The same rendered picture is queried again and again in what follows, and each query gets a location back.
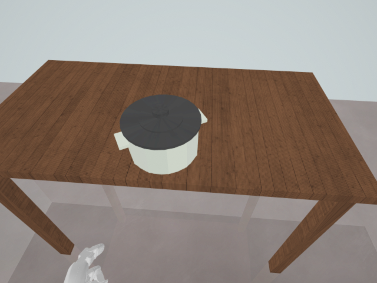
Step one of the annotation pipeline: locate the left robot hand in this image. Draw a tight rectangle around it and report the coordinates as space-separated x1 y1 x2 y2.
64 243 108 283

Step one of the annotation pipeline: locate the knob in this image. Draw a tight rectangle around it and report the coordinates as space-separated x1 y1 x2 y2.
152 104 169 119

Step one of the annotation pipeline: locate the pot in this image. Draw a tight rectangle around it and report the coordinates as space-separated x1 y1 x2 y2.
114 108 207 175

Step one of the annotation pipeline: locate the lid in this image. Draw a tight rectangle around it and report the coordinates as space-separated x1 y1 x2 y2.
120 94 201 150

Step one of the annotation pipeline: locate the table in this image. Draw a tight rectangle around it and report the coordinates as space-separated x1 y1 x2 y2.
0 60 377 274

